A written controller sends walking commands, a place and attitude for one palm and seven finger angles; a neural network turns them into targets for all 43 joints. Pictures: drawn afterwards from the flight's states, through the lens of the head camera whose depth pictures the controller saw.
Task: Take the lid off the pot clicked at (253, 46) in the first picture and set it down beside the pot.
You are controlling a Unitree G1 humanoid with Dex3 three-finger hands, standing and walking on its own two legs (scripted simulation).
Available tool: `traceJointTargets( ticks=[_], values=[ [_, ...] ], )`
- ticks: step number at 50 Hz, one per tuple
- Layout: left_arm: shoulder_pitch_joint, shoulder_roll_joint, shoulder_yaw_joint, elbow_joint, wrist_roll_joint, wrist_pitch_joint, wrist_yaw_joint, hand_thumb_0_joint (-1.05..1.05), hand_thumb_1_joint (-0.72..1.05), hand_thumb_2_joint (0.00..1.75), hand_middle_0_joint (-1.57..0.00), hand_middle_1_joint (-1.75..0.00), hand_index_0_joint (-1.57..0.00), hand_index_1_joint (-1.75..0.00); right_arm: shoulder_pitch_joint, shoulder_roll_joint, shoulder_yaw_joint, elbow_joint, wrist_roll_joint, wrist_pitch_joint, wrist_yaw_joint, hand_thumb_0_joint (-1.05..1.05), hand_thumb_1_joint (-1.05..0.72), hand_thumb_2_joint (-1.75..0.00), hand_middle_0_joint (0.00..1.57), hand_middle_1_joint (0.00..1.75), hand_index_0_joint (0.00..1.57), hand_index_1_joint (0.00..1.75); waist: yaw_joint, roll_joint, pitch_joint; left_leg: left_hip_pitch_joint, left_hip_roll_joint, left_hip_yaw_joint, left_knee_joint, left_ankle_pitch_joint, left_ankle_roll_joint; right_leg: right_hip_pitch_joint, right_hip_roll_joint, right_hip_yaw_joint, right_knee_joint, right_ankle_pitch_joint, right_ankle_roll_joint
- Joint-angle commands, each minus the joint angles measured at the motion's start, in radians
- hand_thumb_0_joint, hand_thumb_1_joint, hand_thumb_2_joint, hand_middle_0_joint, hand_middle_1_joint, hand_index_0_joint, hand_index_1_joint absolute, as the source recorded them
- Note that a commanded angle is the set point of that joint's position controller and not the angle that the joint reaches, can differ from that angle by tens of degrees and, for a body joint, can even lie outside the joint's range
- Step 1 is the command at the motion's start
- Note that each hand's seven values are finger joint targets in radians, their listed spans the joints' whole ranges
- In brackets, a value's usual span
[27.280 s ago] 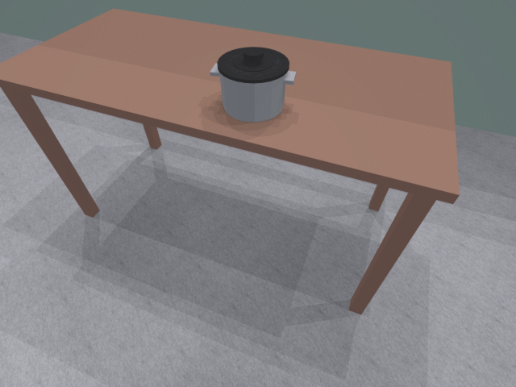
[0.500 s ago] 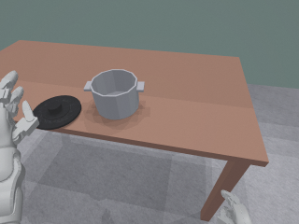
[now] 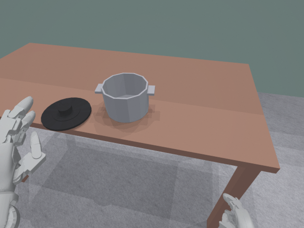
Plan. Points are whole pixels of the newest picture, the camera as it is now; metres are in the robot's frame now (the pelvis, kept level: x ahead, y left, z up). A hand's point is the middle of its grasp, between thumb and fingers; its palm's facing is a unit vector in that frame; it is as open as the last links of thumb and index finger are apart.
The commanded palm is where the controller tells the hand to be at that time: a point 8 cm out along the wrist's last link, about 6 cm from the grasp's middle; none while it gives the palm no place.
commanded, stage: draw the hand back to the body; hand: left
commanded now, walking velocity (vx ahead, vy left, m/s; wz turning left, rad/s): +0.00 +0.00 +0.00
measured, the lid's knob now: (64, 108) +0.50 +0.41 +0.01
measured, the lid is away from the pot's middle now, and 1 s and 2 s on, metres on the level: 0.24 0.24 0.24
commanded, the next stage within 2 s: step back with the hand held close in 0.08 s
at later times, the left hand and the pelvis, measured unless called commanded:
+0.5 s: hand (36, 161) +0.18 +0.26 +0.16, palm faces +0.29 -0.84 -0.45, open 7.4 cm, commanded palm +0.12 +0.31 +0.20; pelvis -0.01 +0.03 -0.01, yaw +0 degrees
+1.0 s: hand (3, 184) +0.13 +0.28 +0.18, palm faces +0.37 -0.82 -0.44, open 7.4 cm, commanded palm +0.06 +0.33 +0.20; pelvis -0.06 +0.05 -0.02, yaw +1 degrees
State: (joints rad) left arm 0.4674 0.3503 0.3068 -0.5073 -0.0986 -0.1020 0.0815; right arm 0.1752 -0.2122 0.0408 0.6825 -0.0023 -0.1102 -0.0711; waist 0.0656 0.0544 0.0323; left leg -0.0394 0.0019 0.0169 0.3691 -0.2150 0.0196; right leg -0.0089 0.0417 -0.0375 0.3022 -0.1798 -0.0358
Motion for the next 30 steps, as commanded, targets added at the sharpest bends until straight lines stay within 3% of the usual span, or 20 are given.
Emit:
traceJointTargets(
  ticks=[1, 5, 6, 9, 10, 11, 12, 13, 14, 16, 20, 21, 23, 27, 30],
  values=[
    [-0.162, 0.167, 0.104, -0.233, 0.006, -0.06, 0.019, 0.0, 0.9, 0.9, -0.2, -0.3, -0.2, -0.3, -0.163, -0.103, -0.037, -0.17, 0.002, -0.062, -0.011, 0.0, -0.9, -0.9, 0.2, 0.3, 0.2, 0.3, -0.013, 0.023, -0.016, 0.007, 0.009, -0.029, -0.057, 0.09, 0.015, -0.089, -0.025, 0.03, -0.074, 0.01, 0.009],
    [-0.125, 0.166, 0.102, -0.239, 0.008, -0.056, 0.021, 0.0, 0.9, 0.9, -0.2, -0.3, -0.2, -0.3, -0.161, -0.102, -0.037, -0.174, -0.002, -0.067, -0.011, 0.0, -0.9, -0.9, 0.2, 0.3, 0.2, 0.3, -0.002, 0.01, -0.037, 0.006, 0.009, -0.035, -0.061, 0.105, 0.014, -0.067, -0.026, 0.027, -0.063, 0.026, 0.009],
    [-0.128, 0.175, 0.11, -0.258, 0.008, -0.059, 0.021, 0.0, 0.9, 0.9, -0.2, -0.3, -0.2, -0.3, -0.162, -0.104, -0.036, -0.175, -0.001, -0.07, -0.01, 0.0, -0.9, -0.9, 0.2, 0.3, 0.2, 0.3, -0.003, 0.034, -0.05, 0.012, 0.009, -0.034, -0.057, 0.107, 0.013, -0.062, -0.026, 0.031, -0.059, 0.031, 0.007],
    [-0.109, 0.165, 0.111, -0.215, 0.009, -0.05, 0.024, 0.0, 0.9, 0.9, -0.2, -0.3, -0.2, -0.3, -0.156, -0.101, -0.036, -0.169, -0.004, -0.065, -0.01, 0.0, -0.9, -0.9, 0.2, 0.3, 0.2, 0.3, 0.001, 0.0, -0.035, -0.003, 0.009, -0.035, -0.06, 0.124, 0.012, -0.059, -0.024, 0.023, -0.056, 0.043, 0.007],
    [-0.296, 0.341, 0.276, -0.363, 0.02, -0.112, 0.038, 0.0, 0.9, 0.9, -0.2, -0.3, -0.2, -0.3, -0.159, -0.148, -0.045, -0.226, 0.014, -0.037, -0.001, 0.0, -0.9, -0.9, 0.2, 0.3, 0.2, 0.3, -0.028, 0.014, 0.022, -0.102, 0.016, -0.065, -0.017, 0.028, 0.039, -0.159, -0.074, 0.142, -0.086, 0.065, 0.012],
    [-0.275, 0.326, 0.271, -0.322, 0.019, -0.136, 0.04, 0.0, 0.9, 0.9, -0.2, -0.3, -0.2, -0.3, -0.15, -0.123, -0.036, -0.209, 0.008, -0.025, -0.003, 0.0, -0.9, -0.9, 0.2, 0.3, 0.2, 0.3, -0.034, -0.001, 0.041, -0.12, 0.013, -0.079, 0.001, -0.013, 0.037, -0.183, -0.106, 0.155, -0.097, 0.031, 0.0],
    [-0.109, 0.221, 0.204, -0.19, 0.02, -0.128, 0.032, 0.0, 0.9, 0.9, -0.2, -0.3, -0.2, -0.3, -0.124, -0.129, -0.046, -0.207, 0.006, -0.013, -0.001, 0.0, -0.9, -0.9, 0.2, 0.3, 0.2, 0.3, -0.04, -0.074, 0.032, -0.116, 0.01, -0.082, 0.028, 0.001, 0.038, -0.214, -0.116, 0.15, -0.102, 0.001, 0.001],
    [-0.031, 0.162, 0.153, -0.168, 0.024, -0.121, 0.021, 0.0, 0.9, 0.9, -0.2, -0.3, -0.2, -0.3, -0.115, -0.131, -0.055, -0.218, 0.009, -0.003, 0.007, 0.0, -0.9, -0.9, 0.2, 0.3, 0.2, 0.3, -0.042, -0.075, -0.012, -0.093, 0.013, -0.078, 0.06, 0.039, 0.041, -0.224, -0.129, 0.151, -0.096, 0.018, 0.003],
    [-0.005, 0.151, 0.138, -0.184, 0.026, -0.121, 0.016, 0.0, 0.9, 0.9, -0.2, -0.3, -0.2, -0.3, -0.109, -0.134, -0.061, -0.225, 0.01, 0.007, 0.01, 0.0, -0.9, -0.9, 0.2, 0.3, 0.2, 0.3, -0.048, -0.081, -0.051, -0.091, 0.021, -0.077, 0.067, 0.083, 0.042, -0.209, -0.135, 0.135, -0.075, 0.068, 0.007],
    [0.036, 0.161, 0.143, -0.212, 0.024, -0.123, 0.012, 0.0, 0.9, 0.9, -0.2, -0.3, -0.2, -0.3, -0.107, -0.136, -0.069, -0.239, 0.016, 0.024, 0.013, 0.0, -0.9, -0.9, 0.2, 0.3, 0.2, 0.3, -0.051, -0.051, -0.107, -0.091, 0.032, -0.072, 0.061, 0.148, 0.043, -0.18, -0.134, 0.112, -0.026, 0.163, 0.014],
    [0.077, 0.212, 0.188, -0.297, 0.025, -0.127, 0.018, 0.0, 0.9, 0.9, -0.2, -0.3, -0.2, -0.3, -0.086, -0.145, -0.087, -0.273, 0.022, 0.056, 0.003, 0.0, -0.9, -0.9, 0.2, 0.3, 0.2, 0.3, -0.053, -0.047, -0.178, -0.12, 0.059, -0.085, 0.045, 0.31, 0.043, -0.12, -0.113, 0.072, 0.066, 0.29, 0.03],
    [0.081, 0.245, 0.213, -0.334, 0.025, -0.13, 0.022, 0.0, 0.9, 0.9, -0.2, -0.3, -0.2, -0.3, -0.092, -0.144, -0.086, -0.28, 0.023, 0.06, 0.0, 0.0, -0.9, -0.9, 0.2, 0.3, 0.2, 0.3, -0.05, -0.032, -0.201, -0.116, 0.064, -0.088, 0.047, 0.353, 0.044, -0.114, -0.109, 0.068, 0.089, 0.31, 0.032],
    [0.109, 0.238, 0.209, -0.36, 0.025, -0.131, 0.025, 0.0, 0.9, 0.9, -0.2, -0.3, -0.2, -0.3, -0.082, -0.144, -0.09, -0.297, 0.026, 0.066, -0.002, 0.0, -0.9, -0.9, 0.2, 0.3, 0.2, 0.3, -0.05, 0.016, -0.211, -0.129, 0.084, -0.105, 0.043, 0.414, 0.041, -0.114, -0.096, 0.055, 0.133, 0.295, 0.036],
    [0.134, 0.251, 0.234, -0.402, 0.025, -0.135, 0.033, 0.0, 0.9, 0.9, -0.2, -0.3, -0.2, -0.3, -0.073, -0.148, -0.096, -0.315, 0.025, 0.065, -0.004, 0.0, -0.9, -0.9, 0.2, 0.3, 0.2, 0.3, -0.046, 0.073, -0.201, -0.216, 0.124, -0.143, 0.004, 0.369, 0.048, -0.105, -0.066, 0.042, 0.219, 0.165, 0.043],
    [0.133, 0.237, 0.242, -0.395, 0.029, -0.138, 0.035, 0.0, 0.9, 0.9, -0.2, -0.3, -0.2, -0.3, -0.065, -0.155, -0.102, -0.322, 0.018, 0.053, -0.002, 0.0, -0.9, -0.9, 0.2, 0.3, 0.2, 0.3, -0.047, 0.122, -0.154, -0.364, 0.166, -0.181, -0.055, 0.177, 0.07, -0.082, -0.052, 0.044, 0.321, 0.005, 0.043]
  ],
)
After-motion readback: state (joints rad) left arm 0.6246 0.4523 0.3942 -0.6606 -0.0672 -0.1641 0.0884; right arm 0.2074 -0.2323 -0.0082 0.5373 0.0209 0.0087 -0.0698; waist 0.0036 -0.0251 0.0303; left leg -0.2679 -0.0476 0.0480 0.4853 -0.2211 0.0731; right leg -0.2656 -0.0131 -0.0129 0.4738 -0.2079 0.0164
